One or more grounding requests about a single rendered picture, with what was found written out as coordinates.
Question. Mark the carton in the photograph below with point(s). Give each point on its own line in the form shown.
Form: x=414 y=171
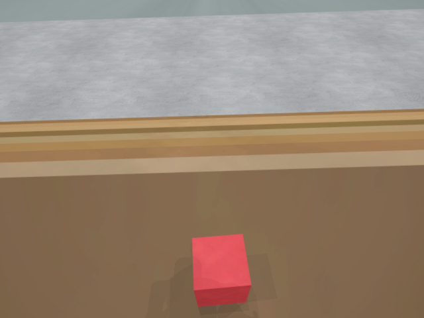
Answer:
x=220 y=270

